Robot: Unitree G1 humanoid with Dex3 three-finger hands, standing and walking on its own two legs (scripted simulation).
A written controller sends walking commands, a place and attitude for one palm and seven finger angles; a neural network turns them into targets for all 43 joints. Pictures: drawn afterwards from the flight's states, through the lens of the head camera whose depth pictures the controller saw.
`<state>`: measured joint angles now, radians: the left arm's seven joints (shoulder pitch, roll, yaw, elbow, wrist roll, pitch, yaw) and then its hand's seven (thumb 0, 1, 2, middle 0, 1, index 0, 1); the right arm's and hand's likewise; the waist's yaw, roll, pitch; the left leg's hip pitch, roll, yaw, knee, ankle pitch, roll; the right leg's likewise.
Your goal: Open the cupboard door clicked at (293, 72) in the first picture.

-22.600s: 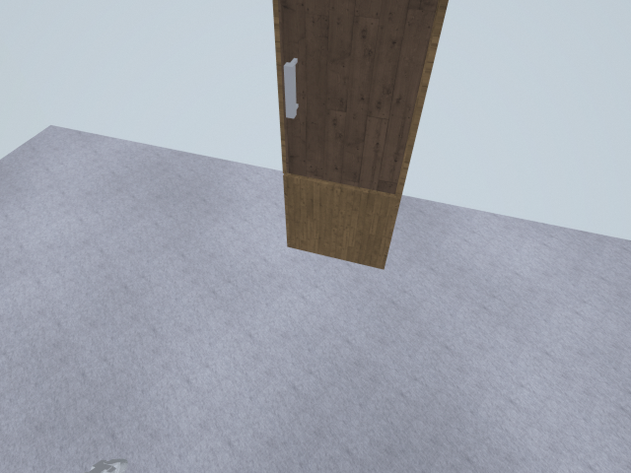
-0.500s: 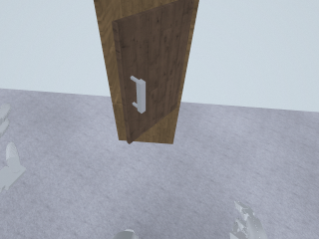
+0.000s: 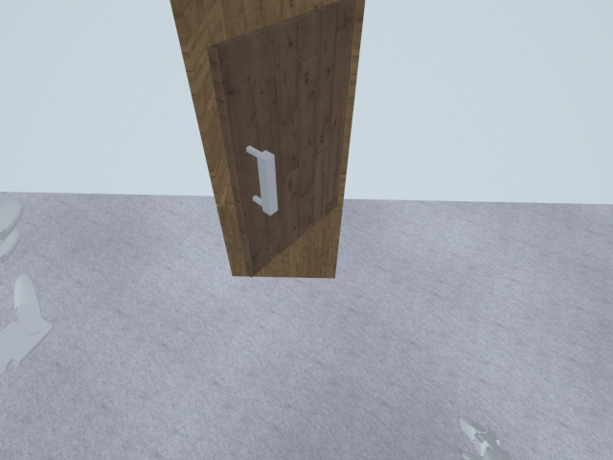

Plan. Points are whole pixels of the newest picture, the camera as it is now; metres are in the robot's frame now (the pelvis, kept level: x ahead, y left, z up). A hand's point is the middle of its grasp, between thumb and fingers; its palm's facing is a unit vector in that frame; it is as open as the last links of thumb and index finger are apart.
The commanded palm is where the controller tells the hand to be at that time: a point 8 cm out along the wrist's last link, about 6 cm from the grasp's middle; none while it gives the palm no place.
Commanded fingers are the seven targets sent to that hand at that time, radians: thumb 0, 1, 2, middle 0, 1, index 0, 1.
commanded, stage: stop stepping back and stand still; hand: left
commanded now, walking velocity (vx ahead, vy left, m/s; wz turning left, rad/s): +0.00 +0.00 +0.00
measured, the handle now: (261, 180) +0.65 +0.12 -0.02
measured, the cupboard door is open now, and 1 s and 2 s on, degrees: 50 50 50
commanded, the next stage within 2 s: let the arm hang, fingers relaxed in 0.08 s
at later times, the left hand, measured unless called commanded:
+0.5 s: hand out of the picture +0.08 +0.16 -0.15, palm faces +0.03 -0.99 -0.14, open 7.0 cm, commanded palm none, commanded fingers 0.00 0.90 0.90 -0.20 -0.30 -0.20 -0.30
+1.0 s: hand out of the picture -0.01 +0.21 -0.15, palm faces +0.01 -0.97 -0.26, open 7.4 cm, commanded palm none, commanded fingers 0.00 0.90 0.90 -0.20 -0.30 -0.20 -0.30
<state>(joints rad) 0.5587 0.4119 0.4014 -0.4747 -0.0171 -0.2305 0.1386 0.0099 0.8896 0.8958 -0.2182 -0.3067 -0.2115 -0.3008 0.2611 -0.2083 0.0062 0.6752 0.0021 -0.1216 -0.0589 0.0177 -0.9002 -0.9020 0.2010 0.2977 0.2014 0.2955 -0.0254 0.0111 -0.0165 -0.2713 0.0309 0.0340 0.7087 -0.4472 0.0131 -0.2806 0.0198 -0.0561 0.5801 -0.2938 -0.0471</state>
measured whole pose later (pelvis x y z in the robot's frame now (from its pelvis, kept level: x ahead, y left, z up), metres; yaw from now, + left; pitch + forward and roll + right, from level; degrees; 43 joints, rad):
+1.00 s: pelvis -0.02 +0.01 +0.01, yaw +0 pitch -2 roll +0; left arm 0.26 0.19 0.01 1.12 0.01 0.01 0.02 0.00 0.91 0.90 -0.20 -0.30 -0.20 -0.30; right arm 0.31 -0.16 0.00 1.13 -0.02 0.01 -0.01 0.01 -0.91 -0.90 0.20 0.30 0.20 0.29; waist -0.01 0.04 0.04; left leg -0.17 0.00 0.06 0.41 -0.21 0.02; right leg -0.21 0.00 -0.04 0.41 -0.18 -0.02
